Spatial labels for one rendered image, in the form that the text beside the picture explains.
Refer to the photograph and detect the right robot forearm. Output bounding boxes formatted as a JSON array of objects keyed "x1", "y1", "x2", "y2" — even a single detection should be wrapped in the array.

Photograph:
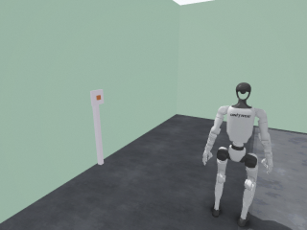
[{"x1": 261, "y1": 133, "x2": 272, "y2": 160}]

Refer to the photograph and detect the robot left upper arm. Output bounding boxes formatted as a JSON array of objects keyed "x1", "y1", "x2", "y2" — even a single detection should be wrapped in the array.
[{"x1": 211, "y1": 105, "x2": 229, "y2": 135}]

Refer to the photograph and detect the robot right upper arm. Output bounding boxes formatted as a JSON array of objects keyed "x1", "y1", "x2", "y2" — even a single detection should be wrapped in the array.
[{"x1": 254, "y1": 107, "x2": 269, "y2": 141}]

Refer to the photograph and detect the panel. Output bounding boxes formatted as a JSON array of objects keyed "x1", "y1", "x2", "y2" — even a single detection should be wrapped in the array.
[{"x1": 90, "y1": 89, "x2": 104, "y2": 165}]

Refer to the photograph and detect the right robot foot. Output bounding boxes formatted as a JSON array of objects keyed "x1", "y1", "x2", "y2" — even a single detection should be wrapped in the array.
[{"x1": 237, "y1": 211, "x2": 250, "y2": 227}]

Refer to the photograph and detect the right robot hand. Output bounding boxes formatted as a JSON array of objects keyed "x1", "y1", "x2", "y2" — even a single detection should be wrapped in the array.
[{"x1": 261, "y1": 158, "x2": 273, "y2": 174}]

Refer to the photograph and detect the robot left shin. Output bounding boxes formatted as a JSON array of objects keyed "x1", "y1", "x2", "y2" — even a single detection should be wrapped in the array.
[{"x1": 214, "y1": 173, "x2": 224, "y2": 210}]

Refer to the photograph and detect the left robot forearm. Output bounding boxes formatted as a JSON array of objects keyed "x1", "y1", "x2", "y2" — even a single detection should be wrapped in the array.
[{"x1": 205, "y1": 127, "x2": 217, "y2": 151}]

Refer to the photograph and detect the left robot hand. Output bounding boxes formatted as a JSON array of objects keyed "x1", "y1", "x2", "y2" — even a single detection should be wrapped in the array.
[{"x1": 202, "y1": 149, "x2": 213, "y2": 166}]

